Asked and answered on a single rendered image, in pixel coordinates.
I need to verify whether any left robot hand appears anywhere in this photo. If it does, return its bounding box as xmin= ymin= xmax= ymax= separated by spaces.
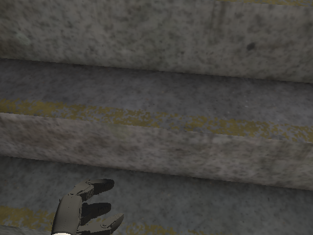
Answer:
xmin=51 ymin=178 xmax=124 ymax=235

